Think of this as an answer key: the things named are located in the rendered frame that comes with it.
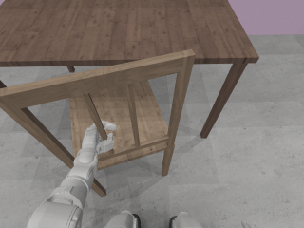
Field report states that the robot left hand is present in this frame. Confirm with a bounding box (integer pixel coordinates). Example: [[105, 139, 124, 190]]
[[82, 119, 117, 155]]

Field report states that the left robot upper arm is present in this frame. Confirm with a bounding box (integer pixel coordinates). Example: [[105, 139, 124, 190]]
[[29, 201, 83, 228]]

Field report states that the robot right thigh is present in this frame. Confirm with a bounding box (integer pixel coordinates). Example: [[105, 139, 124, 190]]
[[172, 215, 204, 228]]

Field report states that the robot left shin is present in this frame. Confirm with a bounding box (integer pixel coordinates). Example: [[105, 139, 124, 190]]
[[121, 210, 133, 216]]

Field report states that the chair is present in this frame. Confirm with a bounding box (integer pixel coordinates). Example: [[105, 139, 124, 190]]
[[0, 49, 196, 197]]

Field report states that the left robot forearm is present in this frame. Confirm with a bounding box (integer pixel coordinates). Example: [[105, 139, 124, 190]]
[[26, 147, 98, 228]]

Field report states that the table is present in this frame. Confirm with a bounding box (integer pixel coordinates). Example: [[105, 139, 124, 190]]
[[0, 0, 259, 139]]

